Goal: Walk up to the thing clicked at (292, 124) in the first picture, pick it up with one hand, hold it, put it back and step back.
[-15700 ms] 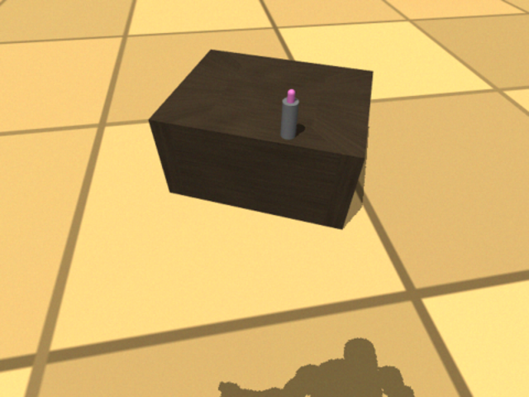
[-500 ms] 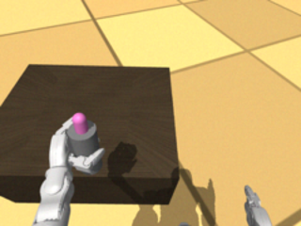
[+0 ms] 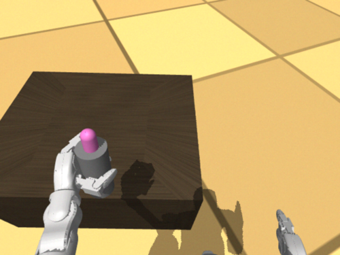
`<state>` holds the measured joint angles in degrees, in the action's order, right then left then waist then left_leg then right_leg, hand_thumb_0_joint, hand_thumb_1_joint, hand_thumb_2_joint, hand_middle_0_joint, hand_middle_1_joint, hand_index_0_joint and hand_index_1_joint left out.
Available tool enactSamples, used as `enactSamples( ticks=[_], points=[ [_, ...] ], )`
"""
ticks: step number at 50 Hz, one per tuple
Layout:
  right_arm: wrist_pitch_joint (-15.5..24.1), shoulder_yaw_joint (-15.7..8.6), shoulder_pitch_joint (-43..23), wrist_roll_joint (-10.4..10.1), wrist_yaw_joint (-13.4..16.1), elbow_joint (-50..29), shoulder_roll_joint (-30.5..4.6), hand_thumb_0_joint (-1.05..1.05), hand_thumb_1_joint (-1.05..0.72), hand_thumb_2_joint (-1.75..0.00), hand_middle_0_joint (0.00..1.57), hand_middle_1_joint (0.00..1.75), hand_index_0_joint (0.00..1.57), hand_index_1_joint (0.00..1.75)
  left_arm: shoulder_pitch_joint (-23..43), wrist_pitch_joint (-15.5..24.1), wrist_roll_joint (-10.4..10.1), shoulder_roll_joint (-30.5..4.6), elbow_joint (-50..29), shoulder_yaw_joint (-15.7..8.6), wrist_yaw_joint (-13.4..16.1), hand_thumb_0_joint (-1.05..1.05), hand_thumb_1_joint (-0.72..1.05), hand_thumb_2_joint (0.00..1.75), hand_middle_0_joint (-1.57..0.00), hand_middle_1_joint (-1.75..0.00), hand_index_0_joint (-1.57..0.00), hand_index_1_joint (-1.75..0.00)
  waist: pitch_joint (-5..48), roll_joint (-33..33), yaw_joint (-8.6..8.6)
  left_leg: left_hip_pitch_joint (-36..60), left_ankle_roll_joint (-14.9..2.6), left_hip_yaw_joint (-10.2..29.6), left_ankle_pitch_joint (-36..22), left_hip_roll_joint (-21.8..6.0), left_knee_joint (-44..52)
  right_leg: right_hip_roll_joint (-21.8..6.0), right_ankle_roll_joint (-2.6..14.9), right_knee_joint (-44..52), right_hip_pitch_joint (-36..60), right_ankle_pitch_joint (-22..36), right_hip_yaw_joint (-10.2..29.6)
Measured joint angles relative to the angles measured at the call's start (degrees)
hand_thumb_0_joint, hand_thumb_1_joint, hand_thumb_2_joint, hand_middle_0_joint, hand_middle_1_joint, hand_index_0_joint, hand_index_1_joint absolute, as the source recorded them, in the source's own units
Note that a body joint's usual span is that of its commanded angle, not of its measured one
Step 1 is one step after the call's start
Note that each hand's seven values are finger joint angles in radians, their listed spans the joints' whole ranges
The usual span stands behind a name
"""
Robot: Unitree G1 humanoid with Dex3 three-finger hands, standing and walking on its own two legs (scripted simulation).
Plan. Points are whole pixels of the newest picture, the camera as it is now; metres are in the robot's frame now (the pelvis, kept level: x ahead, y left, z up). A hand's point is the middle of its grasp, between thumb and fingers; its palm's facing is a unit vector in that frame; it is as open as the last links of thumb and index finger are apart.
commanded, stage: hold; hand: left
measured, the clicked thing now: (95, 163) +0.31 +0.18 +0.06
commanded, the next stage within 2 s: crouch in 1.46 s
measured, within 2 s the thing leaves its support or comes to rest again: neither
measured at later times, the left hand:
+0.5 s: hand (97, 163) +0.32 +0.17 +0.05, palm faces +0.14 -0.99 +0.00, open 9.4 cm
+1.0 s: hand (97, 162) +0.31 +0.17 +0.06, palm faces +0.14 -0.99 +0.00, open 9.4 cm
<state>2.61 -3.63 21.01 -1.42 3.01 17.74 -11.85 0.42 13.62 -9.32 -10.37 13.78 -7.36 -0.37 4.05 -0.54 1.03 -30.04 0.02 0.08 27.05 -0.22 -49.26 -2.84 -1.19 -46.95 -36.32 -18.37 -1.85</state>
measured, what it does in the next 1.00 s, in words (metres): stands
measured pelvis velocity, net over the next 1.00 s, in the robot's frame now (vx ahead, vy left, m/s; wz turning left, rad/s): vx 0.00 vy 0.00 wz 0.00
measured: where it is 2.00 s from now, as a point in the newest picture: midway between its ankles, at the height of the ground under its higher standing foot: outside the picture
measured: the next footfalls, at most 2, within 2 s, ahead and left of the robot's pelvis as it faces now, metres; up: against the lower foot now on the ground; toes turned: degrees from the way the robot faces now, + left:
none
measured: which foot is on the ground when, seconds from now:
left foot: down 0.00-1.00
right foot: down 0.00-1.00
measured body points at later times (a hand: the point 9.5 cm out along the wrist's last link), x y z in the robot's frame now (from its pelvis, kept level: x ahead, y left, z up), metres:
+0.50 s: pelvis +0.00 +0.00 +0.00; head +0.04 +0.01 +0.45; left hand +0.30 +0.23 +0.06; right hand +0.16 -0.25 -0.06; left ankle -0.02 +0.12 -0.70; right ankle +0.05 -0.14 -0.70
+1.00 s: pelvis +0.00 +0.00 +0.00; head +0.03 +0.01 +0.45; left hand +0.30 +0.23 +0.06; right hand +0.16 -0.25 -0.05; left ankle -0.02 +0.12 -0.70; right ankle +0.05 -0.14 -0.70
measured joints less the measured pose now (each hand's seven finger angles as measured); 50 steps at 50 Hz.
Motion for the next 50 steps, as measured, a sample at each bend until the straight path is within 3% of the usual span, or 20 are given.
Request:
enactSamples(
  ticks=[14, 50],
  points=[
    [0.4, 0.4, -0.9, -0.2, -0.1, 1.5, 0.1, -0.01, 0.53, -0.06, 0.05, 0.06, 0.05, 0.05, 1.3, -1.1, 0.0, -0.1, 1.2, 0.3, -0.6, -0.01, -0.38, 1.22, -0.81, -1.19, -0.75, -1.14, 0.1, 0.2, -0.21, 1.0, -0.05, 0.2, -0.2, 0.1, 0.8, -0.1, -0.07, 0.8, 1.1, 0.0, -0.2],
    [0.9, 0.1, -0.9, -0.2, -0.3, 2.3, 0.2, -0.01, 0.53, -0.06, 0.05, 0.06, 0.05, 0.05, 0.8, 0.7, -0.3, 0.1, 1.9, -0.2, -0.8, -0.01, -0.38, 1.22, -0.81, -1.19, -0.75, -1.14, 0.2, 0.1, -0.05, 1.5, 0.0, 0.3, -0.3, 0.1, 1.3, 0.0, -0.01, 1.2, 1.7, 0.1, -0.3]
  ],
)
